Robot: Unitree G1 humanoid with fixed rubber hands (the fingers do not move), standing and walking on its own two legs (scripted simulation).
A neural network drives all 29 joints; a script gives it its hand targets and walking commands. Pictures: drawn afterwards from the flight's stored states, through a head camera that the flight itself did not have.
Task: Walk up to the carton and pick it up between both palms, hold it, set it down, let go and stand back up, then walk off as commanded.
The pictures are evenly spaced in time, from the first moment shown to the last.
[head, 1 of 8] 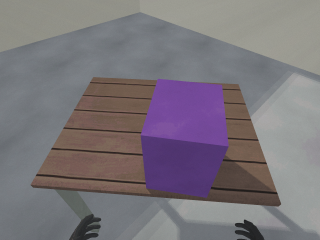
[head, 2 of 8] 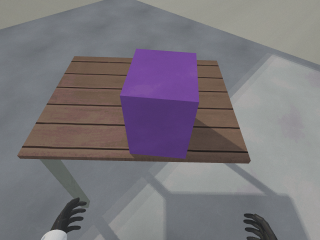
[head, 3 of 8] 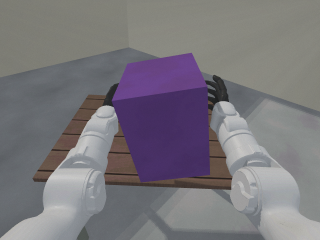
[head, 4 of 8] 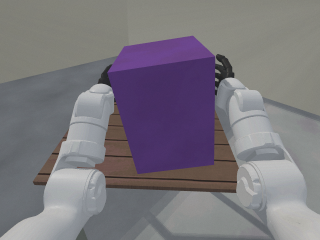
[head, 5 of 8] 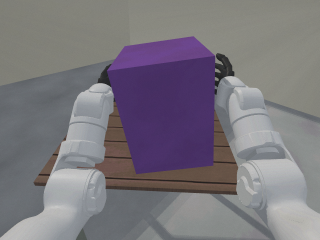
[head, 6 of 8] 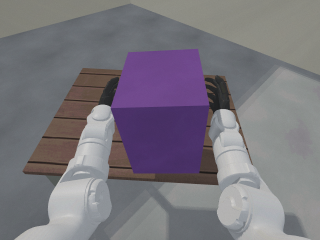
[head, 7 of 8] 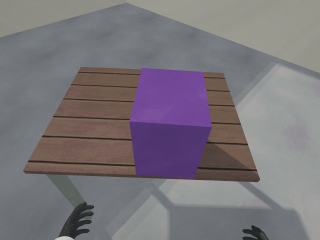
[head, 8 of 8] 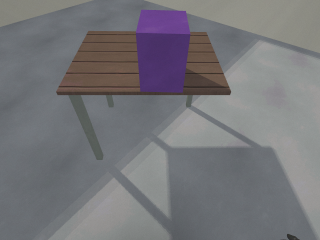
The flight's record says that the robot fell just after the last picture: no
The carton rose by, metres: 0.25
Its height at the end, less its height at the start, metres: +0.00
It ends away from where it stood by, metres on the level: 0.01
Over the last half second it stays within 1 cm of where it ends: yes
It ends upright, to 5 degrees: yes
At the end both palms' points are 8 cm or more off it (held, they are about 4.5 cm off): yes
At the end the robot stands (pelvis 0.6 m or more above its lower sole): yes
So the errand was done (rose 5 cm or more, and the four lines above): yes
